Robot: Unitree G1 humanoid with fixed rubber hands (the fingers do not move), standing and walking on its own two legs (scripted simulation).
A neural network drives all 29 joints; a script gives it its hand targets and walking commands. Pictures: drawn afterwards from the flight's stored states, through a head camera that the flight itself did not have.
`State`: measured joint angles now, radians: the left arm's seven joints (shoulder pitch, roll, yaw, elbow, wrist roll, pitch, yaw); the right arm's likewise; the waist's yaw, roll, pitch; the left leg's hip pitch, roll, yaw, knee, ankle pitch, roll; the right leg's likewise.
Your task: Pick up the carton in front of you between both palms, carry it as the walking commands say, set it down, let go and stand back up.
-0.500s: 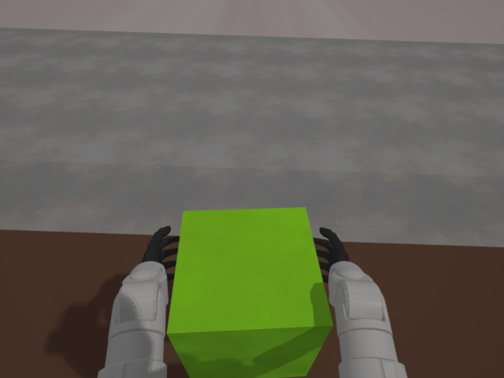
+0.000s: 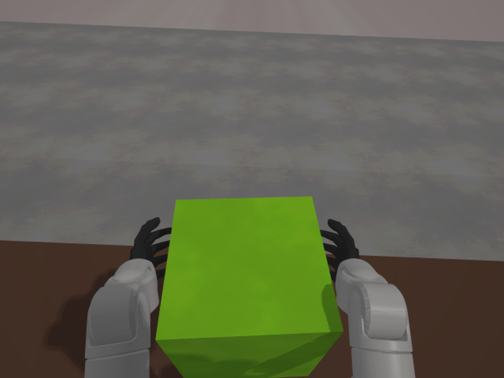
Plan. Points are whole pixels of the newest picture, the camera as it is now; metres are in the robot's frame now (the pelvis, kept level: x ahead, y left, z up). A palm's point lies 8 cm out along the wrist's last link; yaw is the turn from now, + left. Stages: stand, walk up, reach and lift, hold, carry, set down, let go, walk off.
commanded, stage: carry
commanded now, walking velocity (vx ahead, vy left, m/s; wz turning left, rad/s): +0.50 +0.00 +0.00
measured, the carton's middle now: (246, 293) +0.28 +0.00 +0.02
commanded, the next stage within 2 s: none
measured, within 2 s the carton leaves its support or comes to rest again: neither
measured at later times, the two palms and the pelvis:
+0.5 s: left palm (152, 169) +0.54 +0.20 +0.07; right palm (292, 165) +0.55 -0.10 +0.07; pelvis +0.29 +0.03 -0.03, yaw +2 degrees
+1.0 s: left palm (179, 83) +0.94 +0.19 +0.08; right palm (275, 84) +0.96 -0.11 +0.07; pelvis +0.62 +0.02 -0.04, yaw +3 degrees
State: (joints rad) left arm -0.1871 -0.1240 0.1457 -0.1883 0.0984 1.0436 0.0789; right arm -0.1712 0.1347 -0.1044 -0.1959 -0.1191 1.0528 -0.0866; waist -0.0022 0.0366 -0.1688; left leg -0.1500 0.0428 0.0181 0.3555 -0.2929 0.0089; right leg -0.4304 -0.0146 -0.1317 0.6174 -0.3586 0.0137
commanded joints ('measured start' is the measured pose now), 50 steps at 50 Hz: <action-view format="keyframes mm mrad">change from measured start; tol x32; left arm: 1 -381 -857 -733 -146 -323 60 -131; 26 -323 -771 -767 -392 -387 208 -124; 50 -847 -621 -478 126 -282 89 2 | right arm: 1 -404 831 680 -188 340 50 140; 25 -252 766 662 -331 350 180 100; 50 -923 696 493 75 328 81 -11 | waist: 1 -22 130 -140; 5 31 -333 -221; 22 0 -162 -46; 25 -25 269 -232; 46 -22 114 -48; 50 78 -420 -392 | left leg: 1 125 167 -98 -33 169 111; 7 -731 62 5 785 -204 11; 22 -79 -64 294 138 161 23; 25 440 407 -556 -131 -159 218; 44 168 182 88 -31 403 138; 48 59 104 181 471 610 48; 50 -454 -132 70 1006 -187 -2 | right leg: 1 35 45 -94 -185 113 4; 6 703 -485 674 -412 -84 -258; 19 397 -239 23 -425 355 -109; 23 237 -152 -119 24 524 -35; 25 -223 25 -31 567 -115 29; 27 -291 -74 110 729 -86 -31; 47 80 54 -111 -81 256 -106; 50 715 -354 736 -273 67 -269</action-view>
